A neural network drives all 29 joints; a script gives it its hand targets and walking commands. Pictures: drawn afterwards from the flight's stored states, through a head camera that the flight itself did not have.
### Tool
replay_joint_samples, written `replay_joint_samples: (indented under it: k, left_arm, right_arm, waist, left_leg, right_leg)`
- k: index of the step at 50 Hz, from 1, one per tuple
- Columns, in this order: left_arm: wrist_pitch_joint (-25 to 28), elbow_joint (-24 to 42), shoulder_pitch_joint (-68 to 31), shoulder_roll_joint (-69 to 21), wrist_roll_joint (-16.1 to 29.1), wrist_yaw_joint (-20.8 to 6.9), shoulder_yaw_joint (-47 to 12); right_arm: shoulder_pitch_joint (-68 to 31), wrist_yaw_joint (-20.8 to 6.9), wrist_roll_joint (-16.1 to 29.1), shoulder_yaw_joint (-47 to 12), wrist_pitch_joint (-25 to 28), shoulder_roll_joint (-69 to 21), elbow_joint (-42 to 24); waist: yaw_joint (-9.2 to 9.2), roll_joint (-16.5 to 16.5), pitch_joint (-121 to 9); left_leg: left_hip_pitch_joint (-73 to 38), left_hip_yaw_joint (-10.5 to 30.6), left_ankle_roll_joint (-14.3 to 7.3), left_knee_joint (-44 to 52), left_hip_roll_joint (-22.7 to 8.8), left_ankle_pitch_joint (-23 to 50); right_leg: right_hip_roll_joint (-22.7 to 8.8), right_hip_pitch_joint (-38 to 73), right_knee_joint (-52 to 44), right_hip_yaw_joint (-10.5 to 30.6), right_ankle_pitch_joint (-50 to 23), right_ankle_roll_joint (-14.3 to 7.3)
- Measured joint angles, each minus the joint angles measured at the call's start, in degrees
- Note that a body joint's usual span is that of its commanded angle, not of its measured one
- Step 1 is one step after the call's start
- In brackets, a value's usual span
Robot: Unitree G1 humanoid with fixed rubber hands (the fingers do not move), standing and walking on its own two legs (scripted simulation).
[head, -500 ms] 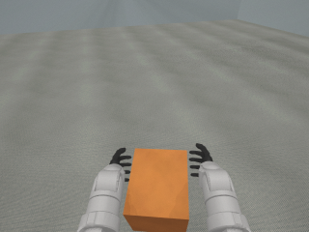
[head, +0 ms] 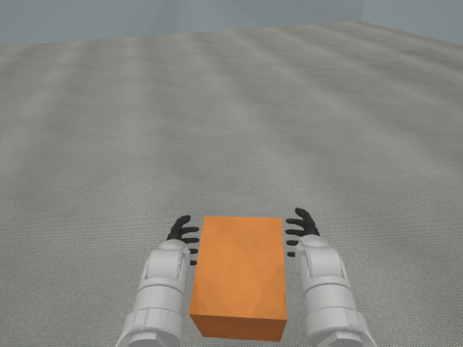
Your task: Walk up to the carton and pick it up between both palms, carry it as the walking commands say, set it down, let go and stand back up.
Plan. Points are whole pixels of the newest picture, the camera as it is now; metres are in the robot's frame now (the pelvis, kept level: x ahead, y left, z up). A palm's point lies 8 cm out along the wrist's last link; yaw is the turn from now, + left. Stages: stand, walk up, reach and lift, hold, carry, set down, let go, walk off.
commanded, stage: hold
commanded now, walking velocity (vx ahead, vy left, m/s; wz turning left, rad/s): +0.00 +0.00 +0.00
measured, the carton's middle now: (241, 278) +0.31 +0.00 -0.04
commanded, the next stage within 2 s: carry in 0.18 s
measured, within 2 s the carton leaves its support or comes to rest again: neither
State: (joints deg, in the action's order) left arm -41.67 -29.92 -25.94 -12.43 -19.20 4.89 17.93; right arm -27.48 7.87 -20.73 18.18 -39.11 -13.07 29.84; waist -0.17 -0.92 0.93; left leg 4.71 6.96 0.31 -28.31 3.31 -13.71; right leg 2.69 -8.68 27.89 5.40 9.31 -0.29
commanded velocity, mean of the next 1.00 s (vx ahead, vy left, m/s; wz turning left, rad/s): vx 0.00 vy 0.17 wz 0.00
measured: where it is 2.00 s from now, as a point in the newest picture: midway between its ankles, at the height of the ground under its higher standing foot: outside the picture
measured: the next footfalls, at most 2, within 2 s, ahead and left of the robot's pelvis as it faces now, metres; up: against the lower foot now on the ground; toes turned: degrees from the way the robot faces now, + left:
right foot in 0.62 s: +0.02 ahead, -0.07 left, +0.00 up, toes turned -14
right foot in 1.08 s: -0.02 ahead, +0.05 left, +0.00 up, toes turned -24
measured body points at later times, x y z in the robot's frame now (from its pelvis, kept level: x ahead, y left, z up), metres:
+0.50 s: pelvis -0.01 +0.06 -0.01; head +0.01 +0.06 +0.44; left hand +0.32 +0.14 +0.03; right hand +0.31 -0.11 +0.05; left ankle -0.01 +0.12 -0.74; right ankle +0.05 -0.10 -0.72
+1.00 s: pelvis +0.00 +0.18 +0.00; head +0.03 +0.18 +0.45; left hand +0.34 +0.21 +0.07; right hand +0.29 -0.02 +0.08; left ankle +0.00 +0.14 -0.73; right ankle -0.06 +0.05 -0.69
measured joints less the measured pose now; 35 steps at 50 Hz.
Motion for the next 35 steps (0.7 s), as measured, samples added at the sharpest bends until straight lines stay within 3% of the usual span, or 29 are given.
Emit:
replay_joint_samples:
  k: [10, 12, 16, 19, 20, 22, 24, 27, 30, 31, 33, 35]
  left_arm:
    - [-0.7, 1.8, 1.4, 0.5, 0.5, 0.0, -1.4]
    - [-1.5, 3.3, 1.4, 0.6, 1.1, 0.4, -2.4]
    - [-2.9, 9.6, 1.9, 0.8, 3.7, 2.2, -5.5]
    - [-5.1, 14.2, 1.8, 0.7, 6.5, 3.8, -7.9]
    - [-5.9, 15.6, 1.8, 0.7, 7.3, 4.3, -8.7]
    - [-8.0, 18.5, 2.7, 1.1, 8.7, 5.6, -10.1]
    - [-10.9, 22.2, 4.4, 1.8, 10.5, 6.5, -11.4]
    - [-16.3, 29.2, 5.8, 2.3, 13.2, 8.0, -12.4]
    - [-20.5, 34.1, 5.1, 2.0, 14.8, 9.5, -11.9]
    - [-21.6, 34.7, 4.5, 1.8, 14.8, 9.4, -11.3]
    - [-22.9, 34.3, 3.6, 1.4, 14.4, 8.5, -10.3]
    - [-24.8, 33.2, 2.3, 0.9, 14.0, 7.8, -10.1]
  right_arm:
    - [1.7, -2.3, 1.0, -1.7, -0.5, 0.6, -1.7]
    - [1.7, -2.2, 1.8, -2.1, -1.3, 0.8, -3.4]
    - [1.3, 2.4, 5.2, -4.4, -2.3, 0.5, -8.9]
    - [2.0, 8.7, 8.6, -7.2, -3.8, 0.8, -13.8]
    - [2.4, 10.4, 9.7, -7.9, -4.4, 1.0, -15.3]
    - [3.3, 11.4, 11.8, -9.1, -6.4, 1.3, -18.3]
    - [3.9, 11.9, 14.1, -10.2, -9.4, 1.6, -21.3]
    - [3.9, 14.9, 16.5, -12.1, -14.1, 1.5, -26.5]
    - [3.1, 13.9, 15.6, -12.5, -17.7, 1.2, -30.3]
    - [2.8, 13.1, 15.0, -12.2, -18.7, 1.1, -31.0]
    - [2.4, 11.1, 13.7, -11.2, -20.4, 1.0, -31.4]
    - [3.3, 10.5, 13.2, -10.3, -22.0, 1.3, -32.1]
  waist:
    - [-0.33, 0.2, 0.2]
    - [-0.06, 0.4, -1.5]
    - [0.03, 0.4, -2.8]
    - [-1.13, 0.5, -2.7]
    - [-1.37, 1.3, -2.3]
    - [-1.27, 3.8, -1.2]
    - [-1.18, 4.0, -1.1]
    - [-0.17, 2.8, -1.2]
    - [0.98, 1.8, -2.2]
    - [1.35, 1.5, -2.8]
    - [1.24, -1.0, -3.8]
    - [0.24, -2.0, -4.2]
  left_leg:
    - [-1.2, 0.1, 0.0, 1.1, -0.1, 0.2]
    - [3.4, -1.8, -0.8, -3.4, -0.6, -3.8]
    - [11.1, -5.1, -2.6, -10.2, 0.0, -10.5]
    - [11.1, -7.1, -2.9, -3.5, 0.8, -6.7]
    - [11.2, -7.9, -3.3, -1.3, 1.4, -2.4]
    - [11.0, -9.8, -4.6, 0.4, 3.1, 0.0]
    - [11.8, -11.3, -5.7, -0.4, 3.4, -1.1]
    - [13.2, -13.8, -6.9, -3.3, 2.3, -3.6]
    - [14.8, -16.1, -7.7, -6.3, 1.1, -5.8]
    - [15.5, -16.8, -7.9, -7.7, 0.8, -6.8]
    - [17.5, -16.9, -7.4, -11.1, -1.0, -7.3]
    - [19.6, -15.2, -3.7, -15.2, -1.5, -7.2]
  right_leg:
    - [-0.1, 1.3, -1.2, -0.2, -0.2, 0.0]
    - [-0.2, -2.5, 0.5, 0.1, 0.2, 0.0]
    - [-0.6, -10.5, 1.4, 2.4, -1.3, 1.3]
    - [-1.3, -14.9, 0.7, 3.6, -2.8, 2.8]
    - [-2.0, -15.9, 1.1, 4.2, -3.0, 3.4]
    - [-3.5, -17.3, 2.2, 5.9, -2.6, 3.6]
    - [-4.5, -19.6, 7.7, 3.2, 3.2, 1.7]
    - [-5.7, -21.7, 18.2, -2.3, 9.6, -0.4]
    - [-6.3, -18.8, 16.0, -5.6, 9.4, -1.7]
    - [-6.6, -16.8, 12.5, -6.3, 7.7, -1.4]
    - [-5.5, -16.0, 9.8, -7.1, 8.4, 2.0]
    - [-5.5, -15.7, 9.5, -8.1, 8.0, 3.4]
